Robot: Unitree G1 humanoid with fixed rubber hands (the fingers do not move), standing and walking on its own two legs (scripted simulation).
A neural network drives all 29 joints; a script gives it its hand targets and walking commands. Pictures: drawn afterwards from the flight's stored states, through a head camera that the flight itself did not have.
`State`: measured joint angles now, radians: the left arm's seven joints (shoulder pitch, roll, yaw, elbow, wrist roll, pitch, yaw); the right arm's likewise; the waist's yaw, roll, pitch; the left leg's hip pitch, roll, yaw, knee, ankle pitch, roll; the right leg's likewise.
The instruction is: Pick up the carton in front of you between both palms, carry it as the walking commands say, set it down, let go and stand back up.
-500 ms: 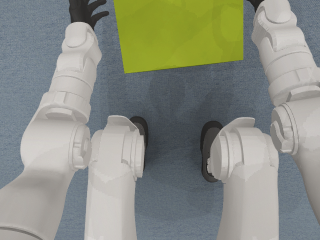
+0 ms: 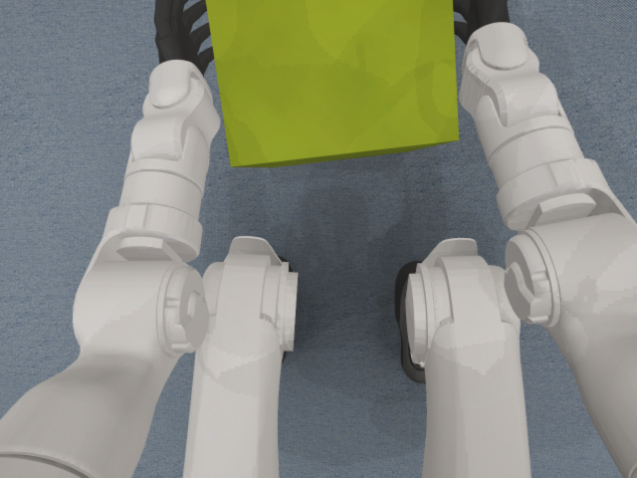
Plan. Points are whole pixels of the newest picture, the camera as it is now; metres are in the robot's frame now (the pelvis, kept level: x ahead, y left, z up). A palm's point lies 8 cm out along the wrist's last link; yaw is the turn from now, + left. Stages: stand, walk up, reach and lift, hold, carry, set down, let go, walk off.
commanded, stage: reach and lift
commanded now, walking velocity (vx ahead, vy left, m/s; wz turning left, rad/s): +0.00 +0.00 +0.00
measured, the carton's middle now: (331, 72) +0.51 +0.01 -0.22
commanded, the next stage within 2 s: none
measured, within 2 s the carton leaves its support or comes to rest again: neither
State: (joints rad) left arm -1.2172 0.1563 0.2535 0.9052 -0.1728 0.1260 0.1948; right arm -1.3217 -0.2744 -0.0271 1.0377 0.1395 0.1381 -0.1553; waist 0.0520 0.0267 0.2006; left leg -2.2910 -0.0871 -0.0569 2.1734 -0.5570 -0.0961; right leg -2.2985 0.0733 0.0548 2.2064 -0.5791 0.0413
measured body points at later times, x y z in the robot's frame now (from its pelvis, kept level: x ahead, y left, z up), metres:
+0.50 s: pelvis +0.00 +0.00 +0.12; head +0.25 -0.01 +0.49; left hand +0.48 +0.16 +0.05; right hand +0.50 -0.15 +0.05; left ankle +0.12 +0.14 -0.33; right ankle +0.11 -0.12 -0.33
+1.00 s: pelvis +0.05 +0.00 +0.25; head +0.20 +0.00 +0.68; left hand +0.45 +0.15 +0.21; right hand +0.45 -0.15 +0.20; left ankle +0.12 +0.14 -0.33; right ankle +0.10 -0.12 -0.33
